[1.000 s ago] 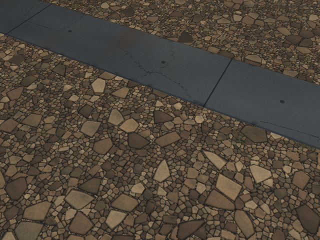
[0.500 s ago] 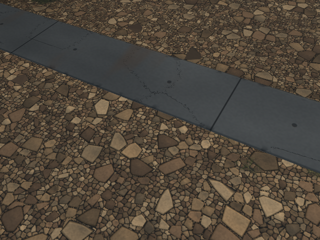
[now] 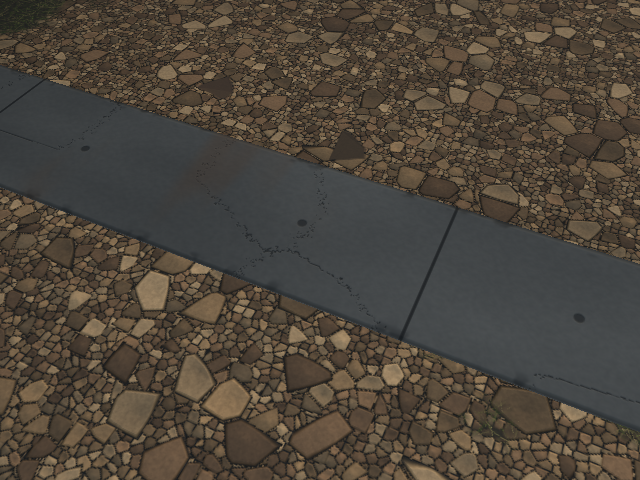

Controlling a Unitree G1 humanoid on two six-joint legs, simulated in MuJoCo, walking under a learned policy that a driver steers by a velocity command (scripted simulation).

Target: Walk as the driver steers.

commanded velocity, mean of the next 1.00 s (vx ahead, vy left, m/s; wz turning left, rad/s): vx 0.50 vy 0.00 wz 0.31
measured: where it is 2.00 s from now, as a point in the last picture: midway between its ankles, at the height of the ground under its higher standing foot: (247, 288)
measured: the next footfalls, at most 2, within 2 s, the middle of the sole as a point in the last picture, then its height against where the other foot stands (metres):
right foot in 0.30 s outside the picture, level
left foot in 0.88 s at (273, 445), level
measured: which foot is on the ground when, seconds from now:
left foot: down 0.00-0.32, up 0.34-0.86, down 0.88-1.00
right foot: up 0.00-0.28, down 0.30-0.88, up 0.90-1.00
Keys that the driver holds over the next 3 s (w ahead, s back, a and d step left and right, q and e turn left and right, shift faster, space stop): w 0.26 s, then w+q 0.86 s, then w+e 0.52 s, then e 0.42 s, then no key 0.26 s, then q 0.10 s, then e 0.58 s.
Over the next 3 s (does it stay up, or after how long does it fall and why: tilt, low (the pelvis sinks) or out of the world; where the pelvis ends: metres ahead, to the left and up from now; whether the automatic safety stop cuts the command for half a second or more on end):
stays up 1.08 0.18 0.00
